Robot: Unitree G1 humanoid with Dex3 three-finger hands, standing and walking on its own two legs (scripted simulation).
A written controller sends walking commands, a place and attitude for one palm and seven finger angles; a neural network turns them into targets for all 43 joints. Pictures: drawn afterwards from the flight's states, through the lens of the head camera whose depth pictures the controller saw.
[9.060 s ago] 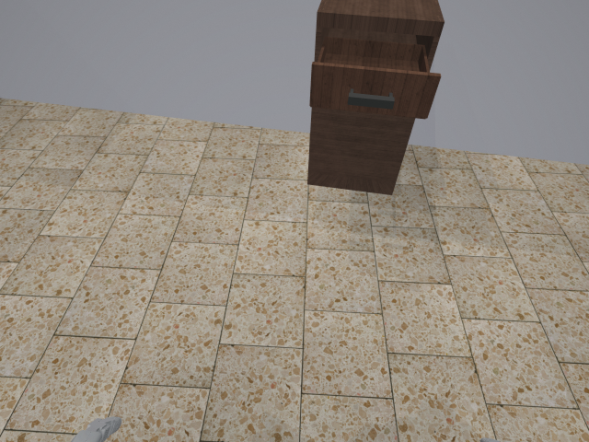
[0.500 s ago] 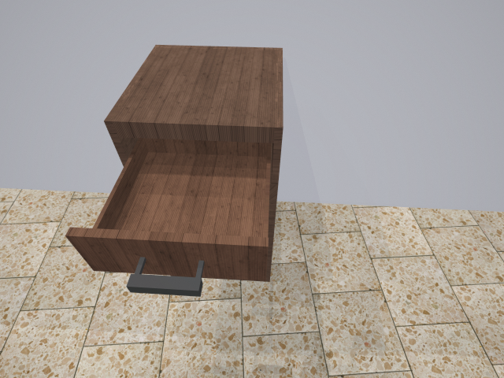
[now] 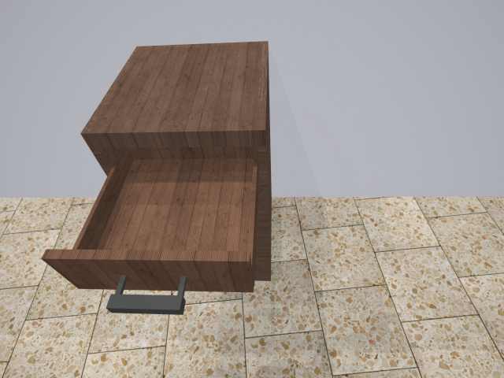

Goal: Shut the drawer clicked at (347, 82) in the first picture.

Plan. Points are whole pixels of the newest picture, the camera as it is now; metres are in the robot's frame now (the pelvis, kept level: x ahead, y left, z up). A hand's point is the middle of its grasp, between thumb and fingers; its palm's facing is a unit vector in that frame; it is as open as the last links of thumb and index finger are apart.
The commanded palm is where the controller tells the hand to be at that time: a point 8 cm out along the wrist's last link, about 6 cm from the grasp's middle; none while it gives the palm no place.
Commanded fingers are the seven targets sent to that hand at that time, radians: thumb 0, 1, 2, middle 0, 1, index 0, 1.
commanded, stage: come to a stop and stand still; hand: left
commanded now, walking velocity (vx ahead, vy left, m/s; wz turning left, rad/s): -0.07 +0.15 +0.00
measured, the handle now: (149, 292) +0.28 +0.22 -0.08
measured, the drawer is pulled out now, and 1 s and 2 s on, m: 0.30 0.30 0.30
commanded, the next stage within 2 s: look again from close up in 0.98 s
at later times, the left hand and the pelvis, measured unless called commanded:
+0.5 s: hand out of the picture -0.09 +0.17 -0.17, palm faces +0.09 -0.96 -0.25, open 7.4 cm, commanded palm none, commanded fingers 0.00 0.90 0.90 -0.20 -0.30 -0.20 -0.30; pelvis -0.05 +0.00 -0.01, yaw +0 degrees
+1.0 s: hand out of the picture -0.06 +0.11 -0.17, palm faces +0.07 -0.98 -0.16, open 7.4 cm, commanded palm none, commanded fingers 0.00 0.90 0.90 -0.20 -0.30 -0.20 -0.30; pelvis -0.04 -0.03 +0.00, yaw +0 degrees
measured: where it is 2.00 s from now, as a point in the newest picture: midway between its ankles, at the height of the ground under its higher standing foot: outside the picture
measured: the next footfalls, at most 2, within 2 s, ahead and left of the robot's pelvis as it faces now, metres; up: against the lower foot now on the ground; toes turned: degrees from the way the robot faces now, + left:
left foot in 0.18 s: +0.00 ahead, +0.14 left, +0.00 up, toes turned +5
left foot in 0.88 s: -0.02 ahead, +0.08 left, +0.00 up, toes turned +2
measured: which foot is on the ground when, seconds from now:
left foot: up 0.00-0.16, down 0.18-0.52, up 0.54-0.86, down 0.88-1.00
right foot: down 0.00-1.00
